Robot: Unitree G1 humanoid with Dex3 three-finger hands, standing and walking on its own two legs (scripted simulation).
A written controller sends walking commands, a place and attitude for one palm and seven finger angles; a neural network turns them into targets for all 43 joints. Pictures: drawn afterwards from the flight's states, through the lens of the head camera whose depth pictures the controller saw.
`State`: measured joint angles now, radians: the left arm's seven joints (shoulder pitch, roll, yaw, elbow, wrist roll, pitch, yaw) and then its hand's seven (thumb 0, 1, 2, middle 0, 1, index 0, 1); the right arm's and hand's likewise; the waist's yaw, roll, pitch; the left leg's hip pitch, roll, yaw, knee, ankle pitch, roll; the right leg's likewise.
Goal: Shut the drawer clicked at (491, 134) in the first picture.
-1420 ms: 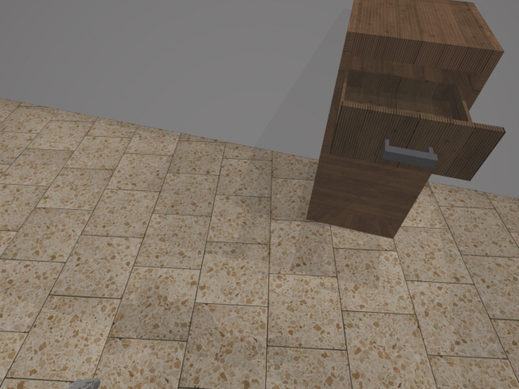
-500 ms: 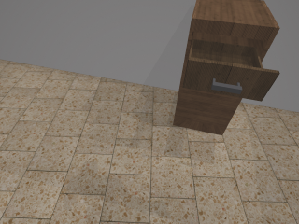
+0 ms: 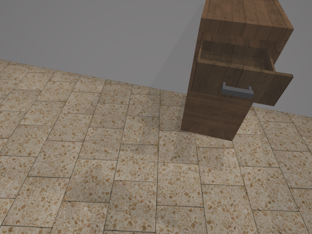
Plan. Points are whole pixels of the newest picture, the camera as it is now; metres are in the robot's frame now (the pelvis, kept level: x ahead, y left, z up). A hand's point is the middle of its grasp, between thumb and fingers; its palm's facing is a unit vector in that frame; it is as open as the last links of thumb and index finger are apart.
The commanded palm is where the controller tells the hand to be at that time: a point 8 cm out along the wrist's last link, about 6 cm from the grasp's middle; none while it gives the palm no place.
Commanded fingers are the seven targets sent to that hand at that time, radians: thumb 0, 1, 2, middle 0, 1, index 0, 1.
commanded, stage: look at it before walking up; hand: left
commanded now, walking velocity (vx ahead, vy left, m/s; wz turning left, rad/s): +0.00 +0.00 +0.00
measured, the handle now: (236, 88) +0.70 -0.30 -0.03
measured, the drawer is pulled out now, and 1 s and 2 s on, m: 0.29 0.29 0.29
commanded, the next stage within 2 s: walk to a spot facing it in 0.02 s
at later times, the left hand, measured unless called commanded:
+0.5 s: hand out of the picture +0.06 +0.19 -0.18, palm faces -0.13 -0.95 -0.27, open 7.4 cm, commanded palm none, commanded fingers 0.00 0.90 0.90 -0.20 -0.30 -0.20 -0.30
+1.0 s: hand out of the picture +0.11 +0.19 -0.18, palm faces -0.33 -0.91 -0.25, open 7.4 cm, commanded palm none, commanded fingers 0.00 0.90 0.90 -0.20 -0.30 -0.20 -0.30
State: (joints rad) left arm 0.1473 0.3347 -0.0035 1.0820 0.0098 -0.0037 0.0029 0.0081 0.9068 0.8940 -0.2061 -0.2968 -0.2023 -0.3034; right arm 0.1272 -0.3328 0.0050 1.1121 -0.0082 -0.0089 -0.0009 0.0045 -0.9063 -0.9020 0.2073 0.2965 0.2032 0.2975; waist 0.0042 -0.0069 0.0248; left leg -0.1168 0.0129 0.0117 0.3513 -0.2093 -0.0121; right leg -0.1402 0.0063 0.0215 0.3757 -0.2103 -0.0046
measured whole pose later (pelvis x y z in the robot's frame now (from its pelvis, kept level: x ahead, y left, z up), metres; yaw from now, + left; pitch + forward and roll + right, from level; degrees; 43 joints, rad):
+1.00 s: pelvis -0.02 +0.01 -0.01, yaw -25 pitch +3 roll +0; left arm 0.26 0.24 0.08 0.90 0.02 0.06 0.00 0.01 0.91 0.89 -0.21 -0.30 -0.20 -0.30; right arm 0.12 -0.23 -0.05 0.89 0.00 0.02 -0.03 0.00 -0.91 -0.90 0.20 0.30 0.20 0.30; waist 0.05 -0.04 0.03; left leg -0.29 0.00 -0.02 0.59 -0.36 -0.03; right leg -0.35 0.14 0.22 0.47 -0.14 -0.03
